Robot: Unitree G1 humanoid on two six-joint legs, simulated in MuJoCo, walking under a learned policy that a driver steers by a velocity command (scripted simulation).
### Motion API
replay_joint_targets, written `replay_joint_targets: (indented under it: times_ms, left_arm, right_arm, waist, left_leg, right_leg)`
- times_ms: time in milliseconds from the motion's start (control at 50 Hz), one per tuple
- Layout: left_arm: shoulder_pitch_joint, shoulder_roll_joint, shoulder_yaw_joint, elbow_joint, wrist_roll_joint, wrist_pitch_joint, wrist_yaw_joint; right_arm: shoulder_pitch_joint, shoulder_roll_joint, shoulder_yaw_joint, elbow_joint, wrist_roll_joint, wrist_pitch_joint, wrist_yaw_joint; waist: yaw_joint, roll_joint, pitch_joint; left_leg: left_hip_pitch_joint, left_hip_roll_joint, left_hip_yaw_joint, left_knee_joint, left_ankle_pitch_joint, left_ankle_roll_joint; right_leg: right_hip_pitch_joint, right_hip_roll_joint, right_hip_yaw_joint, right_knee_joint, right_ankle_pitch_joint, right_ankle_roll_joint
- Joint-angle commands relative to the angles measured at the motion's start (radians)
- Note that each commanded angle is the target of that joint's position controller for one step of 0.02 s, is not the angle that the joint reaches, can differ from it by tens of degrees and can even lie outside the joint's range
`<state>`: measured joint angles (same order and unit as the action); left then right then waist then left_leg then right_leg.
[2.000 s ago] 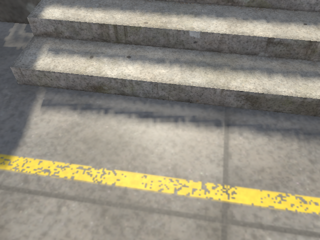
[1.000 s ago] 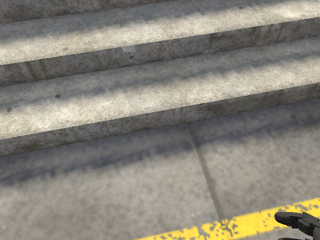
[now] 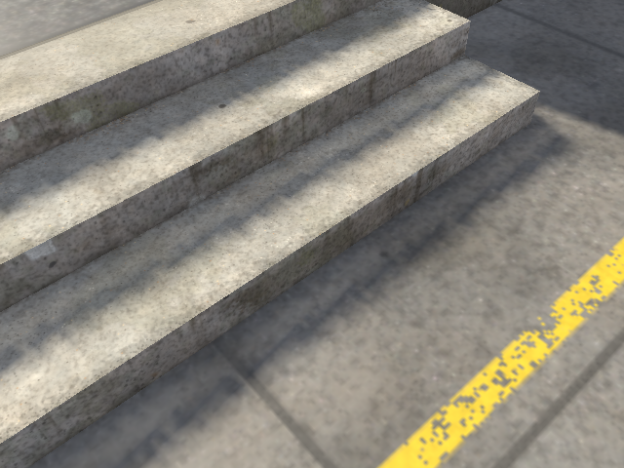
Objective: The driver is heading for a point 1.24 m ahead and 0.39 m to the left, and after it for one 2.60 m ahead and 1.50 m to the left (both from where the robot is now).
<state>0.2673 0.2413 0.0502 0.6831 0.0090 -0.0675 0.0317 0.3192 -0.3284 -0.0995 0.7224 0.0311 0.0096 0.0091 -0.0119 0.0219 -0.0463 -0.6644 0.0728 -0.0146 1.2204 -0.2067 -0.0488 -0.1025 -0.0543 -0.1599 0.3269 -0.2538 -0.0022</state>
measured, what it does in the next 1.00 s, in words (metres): walks ahead, turning left: left foot, then right foot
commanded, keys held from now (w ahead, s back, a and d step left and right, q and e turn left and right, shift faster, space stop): w+q+shift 0.66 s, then w+e+shift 0.34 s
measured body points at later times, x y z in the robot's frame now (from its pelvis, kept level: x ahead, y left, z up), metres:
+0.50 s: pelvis +0.25 +0.19 -0.02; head +0.27 +0.22 +0.43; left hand +0.30 +0.48 -0.12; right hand +0.41 -0.06 -0.12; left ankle +0.21 +0.20 -0.75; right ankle +0.32 +0.00 -0.65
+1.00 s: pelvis +0.63 +0.40 -0.01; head +0.65 +0.41 +0.44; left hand +0.40 +0.54 -0.14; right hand +0.96 +0.43 -0.04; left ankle +0.58 +0.52 -0.49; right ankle +0.66 +0.32 -0.75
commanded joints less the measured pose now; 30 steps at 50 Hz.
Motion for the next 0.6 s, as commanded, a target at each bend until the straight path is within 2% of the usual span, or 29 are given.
replay_joint_targets:
  times_ms: [20, 40, 60, 80, 120, 200, 220, 240, 260, 280, 300, 320, 340, 360, 380, 400, 420, 440, 480, 500, 540, 600]
  left_arm:
    - [0.014, 0.154, 0.051, -0.025, 0.006, -0.03, 0.002]
    - [0.062, 0.17, 0.047, -0.002, 0.053, -0.027, -0.015]
    - [0.052, 0.179, 0.053, 0.003, 0.055, -0.031, -0.021]
    - [0.042, 0.183, 0.054, 0.007, 0.05, -0.034, -0.022]
    - [0.034, 0.194, 0.058, 0.017, 0.046, -0.04, -0.02]
    - [0.06, 0.218, 0.069, 0.05, 0.049, -0.03, -0.021]
    - [0.066, 0.224, 0.071, 0.059, 0.051, -0.022, -0.023]
    - [0.065, 0.236, 0.073, 0.065, 0.05, -0.013, -0.026]
    - [0.065, 0.256, 0.077, 0.071, 0.044, -0.006, -0.03]
    - [0.052, 0.278, 0.081, 0.074, 0.031, 0.006, -0.038]
    - [0.034, 0.281, 0.075, 0.062, 0.019, 0.015, -0.047]
    - [0.038, 0.115, 0.026, 0.01, 0.031, 0.007, -0.059]
    - [-0.05, 0.098, 0.016, -0.095, 0.042, -0.019, -0.071]
    - [-0.183, 0.157, 0.018, -0.127, 0.057, -0.027, -0.069]
    - [-0.146, 0.16, 0.012, -0.109, 0.052, -0.039, -0.066]
    - [-0.097, 0.152, 0.007, -0.069, 0.058, -0.041, -0.06]
    - [-0.065, 0.148, 0.002, -0.061, 0.067, -0.032, -0.058]
    - [-0.047, 0.149, 0.0, -0.047, 0.072, -0.014, -0.059]
    - [-0.069, 0.143, -0.004, -0.047, 0.07, 0.015, -0.063]
    - [-0.113, 0.138, -0.007, -0.06, 0.069, 0.023, -0.066]
    - [-0.234, 0.123, -0.018, -0.104, 0.058, 0.023, -0.068]
    - [-0.363, 0.099, -0.036, -0.14, 0.045, 0.009, -0.074]
  right_arm:
    - [-0.131, -0.03, -0.003, -0.132, 0.001, -0.025, 0.012]
    - [-0.165, -0.047, -0.01, -0.125, -0.104, 0.014, 0.057]
    - [-0.171, -0.04, -0.011, -0.136, -0.093, 0.03, 0.079]
    - [-0.178, -0.038, -0.009, -0.14, -0.077, 0.035, 0.093]
    - [-0.209, -0.041, -0.004, -0.152, -0.063, 0.035, 0.107]
    - [-0.298, -0.046, 0.009, -0.175, -0.061, 0.03, 0.109]
    - [-0.309, -0.047, 0.013, -0.177, -0.059, 0.03, 0.106]
    - [-0.298, -0.052, 0.015, -0.174, -0.056, 0.03, 0.099]
    - [-0.235, -0.066, 0.01, -0.155, -0.051, 0.028, 0.085]
    - [-0.072, -0.084, -0.004, -0.106, -0.04, 0.017, 0.065]
    - [0.192, -0.123, -0.029, -0.015, -0.042, 0.001, 0.044]
    - [0.222, -0.262, -0.057, 0.01, -0.051, -0.001, 0.027]
    - [0.176, -0.339, -0.064, -0.043, -0.03, -0.005, 0.022]
    - [0.143, -0.303, -0.057, -0.044, -0.041, -0.005, 0.024]
    - [0.156, -0.28, -0.052, -0.028, -0.052, -0.011, 0.016]
    - [0.109, -0.239, -0.042, -0.032, -0.054, -0.022, 0.012]
    - [0.05, -0.206, -0.03, -0.045, -0.047, -0.032, 0.009]
    - [0.016, -0.176, -0.018, -0.054, -0.039, -0.043, 0.01]
    - [0.031, -0.145, -0.005, -0.047, -0.029, -0.064, 0.012]
    - [0.055, -0.139, -0.003, -0.038, -0.026, -0.073, 0.014]
    - [0.107, -0.146, -0.005, -0.019, -0.028, -0.083, 0.013]
    - [0.139, -0.152, -0.009, 0.007, -0.024, -0.085, 0.006]
  waist:
    - [0.043, -0.13, 0.106]
    - [0.048, -0.064, 0.129]
    - [0.038, -0.116, 0.148]
    - [0.03, -0.144, 0.154]
    - [0.021, -0.156, 0.171]
    - [0.038, -0.143, 0.202]
    - [0.04, -0.14, 0.206]
    - [0.029, -0.138, 0.193]
    - [-0.004, -0.135, 0.147]
    - [-0.09, -0.099, 0.05]
    - [-0.217, -0.012, -0.101]
    - [-0.168, 0.271, -0.068]
    - [-0.123, 0.347, -0.159]
    - [-0.143, 0.177, -0.074]
    - [-0.108, 0.116, -0.019]
    - [-0.054, 0.023, 0.025]
    - [-0.008, 0.015, 0.037]
    - [0.013, 0.022, 0.038]
    - [0.023, -0.004, 0.071]
    - [0.014, -0.022, 0.098]
    - [-0.015, -0.032, 0.145]
    - [-0.057, 0.002, 0.148]
  left_leg:
    - [-0.295, 0.063, -0.051, -0.02, 0.052, -0.009]
    - [-0.245, 0.03, 0.004, -0.038, 0.045, 0.005]
    - [-0.236, 0.041, 0.006, -0.07, 0.068, 0.016]
    - [-0.225, 0.051, 0.006, -0.101, 0.086, 0.028]
    - [-0.2, 0.071, 0.024, -0.176, 0.099, 0.057]
    - [-0.126, 0.071, 0.109, -0.336, -0.019, 0.139]
    - [-0.096, 0.06, 0.138, -0.368, -0.068, 0.163]
    - [-0.031, 0.031, 0.176, -0.399, -0.127, 0.19]
    - [0.087, -0.032, 0.226, -0.413, -0.187, 0.216]
    - [0.296, -0.117, 0.261, -0.437, -0.205, 0.24]
    - [0.651, -0.201, 0.227, -0.504, -0.175, 0.262]
    - [0.83, 0.013, -0.174, -0.703, -0.462, 0.29]
    - [0.92, 0.146, -0.771, -0.98, -0.672, 0.376]
    - [0.902, 0.174, -0.743, -1.034, -0.573, 0.338]
    - [0.831, 0.181, -0.673, -0.994, -0.443, 0.34]
    - [0.698, 0.137, -0.553, -0.967, -0.336, 0.311]
    - [0.587, 0.086, -0.476, -0.967, -0.258, 0.304]
    - [0.527, 0.051, -0.42, -0.985, -0.213, 0.299]
    - [0.468, 0.014, -0.375, -1.025, -0.12, 0.322]
    - [0.463, 0.003, -0.359, -1.044, -0.067, 0.325]
    - [0.471, -0.017, -0.342, -1.065, 0.103, 0.322]
    - [0.524, -0.051, -0.315, -1.034, 0.344, 0.3]
  right_leg:
    - [0.136, -0.304, 0.199, -0.233, -0.253, -0.145]
    - [0.065, -0.296, 0.146, -0.251, -0.285, -0.126]
    - [0.045, -0.293, 0.117, -0.255, -0.288, -0.115]
    - [0.038, -0.298, 0.093, -0.26, -0.294, -0.106]
    - [0.043, -0.315, 0.048, -0.277, -0.309, -0.093]
    - [0.126, -0.321, -0.058, -0.272, -0.266, -0.08]
    - [0.147, -0.315, -0.087, -0.249, -0.216, -0.079]
    - [0.157, -0.305, -0.121, -0.198, -0.077, -0.076]
    - [0.161, -0.297, -0.152, -0.072, 0.239, -0.075]
    - [0.132, -0.28, -0.189, 0.194, 0.606, -0.078]
    - [-0.031, -0.237, -0.199, 0.582, 0.74, -0.057]
    - [-0.431, -0.12, -0.152, 0.929, 0.012, 0.004]
    - [-0.714, 0.054, 0.105, 1.137, -0.306, 0.048]
    - [-0.826, 0.003, 0.205, 1.174, -0.198, 0.031]
    - [-0.824, -0.029, 0.192, 1.14, -0.119, 0.014]
    - [-0.738, -0.083, 0.201, 1.044, -0.038, 0.007]
    - [-0.649, -0.098, 0.208, 0.985, -0.006, 0.012]
    - [-0.593, -0.107, 0.211, 0.952, 0.015, 0.02]
    - [-0.582, -0.103, 0.196, 0.881, 0.03, 0.044]
    - [-0.605, -0.097, 0.181, 0.824, 0.051, 0.054]
    - [-0.643, -0.063, 0.148, 0.682, 0.129, 0.068]
    - [-0.613, 0.01, 0.127, 0.431, 0.258, 0.068]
